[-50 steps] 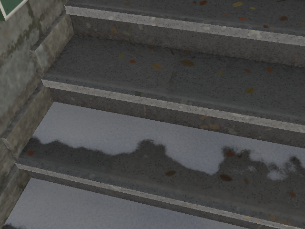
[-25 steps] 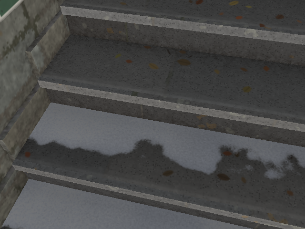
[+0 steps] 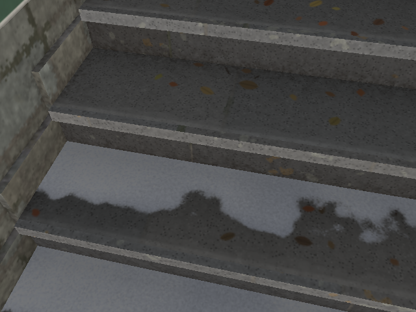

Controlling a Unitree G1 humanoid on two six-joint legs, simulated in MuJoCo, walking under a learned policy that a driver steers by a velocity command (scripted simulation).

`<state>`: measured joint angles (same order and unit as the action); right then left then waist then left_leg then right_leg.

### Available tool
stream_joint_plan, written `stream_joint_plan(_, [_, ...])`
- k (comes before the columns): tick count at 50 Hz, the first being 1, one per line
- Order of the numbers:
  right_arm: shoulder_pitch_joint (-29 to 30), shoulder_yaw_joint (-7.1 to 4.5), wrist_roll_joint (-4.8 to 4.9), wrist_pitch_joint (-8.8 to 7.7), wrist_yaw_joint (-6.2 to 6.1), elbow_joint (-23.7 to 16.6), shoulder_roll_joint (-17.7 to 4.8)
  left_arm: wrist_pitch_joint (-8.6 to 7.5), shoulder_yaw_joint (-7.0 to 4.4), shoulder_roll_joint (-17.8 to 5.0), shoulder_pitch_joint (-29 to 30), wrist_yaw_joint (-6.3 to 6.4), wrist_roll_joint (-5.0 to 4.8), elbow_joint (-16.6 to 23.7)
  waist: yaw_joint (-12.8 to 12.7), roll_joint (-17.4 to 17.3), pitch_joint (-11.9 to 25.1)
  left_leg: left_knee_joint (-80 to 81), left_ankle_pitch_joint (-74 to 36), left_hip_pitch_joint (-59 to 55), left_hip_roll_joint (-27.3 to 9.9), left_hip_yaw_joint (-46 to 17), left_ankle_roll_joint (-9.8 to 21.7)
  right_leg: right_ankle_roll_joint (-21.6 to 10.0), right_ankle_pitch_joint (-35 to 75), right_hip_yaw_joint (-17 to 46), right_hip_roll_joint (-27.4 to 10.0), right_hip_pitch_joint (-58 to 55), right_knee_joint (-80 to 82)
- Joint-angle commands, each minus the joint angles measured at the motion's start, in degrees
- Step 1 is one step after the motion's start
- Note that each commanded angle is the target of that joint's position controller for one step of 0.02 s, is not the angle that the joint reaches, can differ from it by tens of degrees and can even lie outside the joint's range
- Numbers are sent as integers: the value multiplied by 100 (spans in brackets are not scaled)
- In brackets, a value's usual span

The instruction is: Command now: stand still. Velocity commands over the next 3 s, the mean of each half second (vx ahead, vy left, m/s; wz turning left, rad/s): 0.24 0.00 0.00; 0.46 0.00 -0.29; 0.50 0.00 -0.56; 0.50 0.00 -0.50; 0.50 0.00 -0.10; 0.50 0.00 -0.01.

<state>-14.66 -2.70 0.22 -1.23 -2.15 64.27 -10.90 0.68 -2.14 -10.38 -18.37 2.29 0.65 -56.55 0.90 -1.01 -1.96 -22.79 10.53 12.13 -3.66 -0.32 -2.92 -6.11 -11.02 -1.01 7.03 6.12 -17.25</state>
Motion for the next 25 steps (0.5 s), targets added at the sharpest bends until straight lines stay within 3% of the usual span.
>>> stream_joint_plan(1, [-347,-84,1,-28,-12,-87,-544,-29,-106,-548,-410,15,0,132,-1,38,-96,269,-117,165,-306,-300,108,339,1347,829,-1057,-15,290])
stream_joint_plan(4, [-386,-77,5,-21,-18,-73,-512,-25,-102,-535,-423,30,5,135,-7,65,-21,272,103,140,-268,-254,118,306,865,865,-1051,-35,384])
stream_joint_plan(5, [-494,191,-175,108,-14,4,264,-142,108,7,-427,27,119,100,-102,16,80,283,290,83,-195,-196,213,205,185,1097,-1358,-101,713])
stream_joint_plan(6, [-446,189,-199,162,-19,-55,209,-188,94,-143,-377,33,98,102,-88,123,-159,160,459,75,-111,-93,277,134,-624,1252,-1358,166,856])
stream_joint_plan(7, [-404,150,-210,177,-19,-137,-1,-201,44,-404,-326,36,75,108,-88,262,-275,-48,753,192,-7,47,351,8,-1262,1385,-1376,263,936])
stream_joint_plan(8, [-99,-98,97,62,-98,-330,-820,-159,-173,-1103,-187,12,-101,227,-84,537,-470,-441,1180,523,112,190,363,-208,-2324,1468,-1261,371,869])
stream_joint_plan(9, [27,-107,146,-35,-125,-403,-858,-149,-194,-1104,-266,22,-104,301,-210,605,-492,-817,1323,943,148,252,399,-453,-2935,1855,-1541,275,1021])
stream_joint_plan(10, [59,-72,146,-110,-119,-415,-661,-154,-214,-1099,-417,34,-104,328,-307,748,-563,-1334,1263,1308,63,223,416,-744,-3148,2344,-1913,154,1171])
stream_joint_plan(12, [138,-70,213,-246,-4,-448,-479,-162,-313,-1197,-955,82,-92,206,-527,743,-732,-3144,1759,2716,-76,30,352,-1297,-2852,3113,-2540,-561,1354])
stream_joint_plan(14, [53,-112,300,-332,124,-457,-385,-216,-313,-1138,-1376,98,-123,18,-481,426,-782,-5689,1952,4393,-175,-153,330,-1468,-2301,3157,-2805,-1386,1247])
stream_joint_plan(15, [71,-111,340,-367,124,-478,-333,-265,-258,-1033,-1440,81,-147,-100,-423,430,-831,-7132,2010,5119,-220,-248,322,-1391,-1769,2888,-2813,-1612,1179])
stream_joint_plan(17, [193,-36,377,-434,150,-767,-131,-312,-87,-640,-1408,-12,-92,-318,-322,467,-665,-9230,2132,6256,-345,-244,259,-1213,-563,2250,-2611,-1891,936])
stream_joint_plan(18, [271,9,360,-465,180,-922,-114,-302,-29,-503,-1335,-46,-108,-384,-235,266,-642,-9373,2130,6561,-495,-267,228,-1067,-198,1883,-2466,-1866,780])
stream_joint_plan(19, [547,106,298,-465,226,-1157,48,-211,-8,-525,-1476,-70,-9,-451,-453,434,-527,-10271,2434,6956,-459,-80,170,-1025,270,1727,-2481,-1894,778])
stream_joint_plan(21, [772,287,271,-434,275,-1587,189,-147,11,-609,-1301,-29,-63,-474,-344,141,-648,-10361,2577,7385,-675,-196,107,-798,152,1434,-2493,-1430,785])
stream_joint_plan(22, [899,377,225,-408,302,-1805,215,-160,11,-712,-1294,9,-120,-507,-316,152,-708,-10134,2463,7385,-693,-146,79,-681,0,1281,-2437,-1068,876])
stream_joint_plan(23, [1181,455,106,-413,311,-2126,218,-149,70,-640,-1340,34,-126,-517,-403,342,-691,-9984,2229,7489,-731,-14,41,-643,106,1192,-2388,-853,964])
stream_joint_plan(25, [1616,596,58,-446,316,-2810,163,-128,74,-849,-971,133,-122,-319,-245,223,-789,-8125,1546,6744,-848,297,-54,-455,-137,715,-1971,180,1284])
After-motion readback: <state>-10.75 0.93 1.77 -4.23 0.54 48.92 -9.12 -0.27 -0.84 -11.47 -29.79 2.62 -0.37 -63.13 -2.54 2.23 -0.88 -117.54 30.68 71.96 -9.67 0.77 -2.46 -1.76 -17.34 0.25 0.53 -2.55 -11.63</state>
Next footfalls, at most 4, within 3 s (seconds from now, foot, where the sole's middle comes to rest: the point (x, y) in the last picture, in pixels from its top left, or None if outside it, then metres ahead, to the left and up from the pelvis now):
0.62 left None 0.36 0.25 -0.63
1.32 right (210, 227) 0.62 0.02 -0.47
1.74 left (154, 99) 0.97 0.18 -0.31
2.22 right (255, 102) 0.95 -0.12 -0.31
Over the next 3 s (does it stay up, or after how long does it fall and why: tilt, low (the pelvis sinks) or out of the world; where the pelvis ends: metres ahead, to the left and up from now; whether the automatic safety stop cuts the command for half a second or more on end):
stays up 1.27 -0.20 0.62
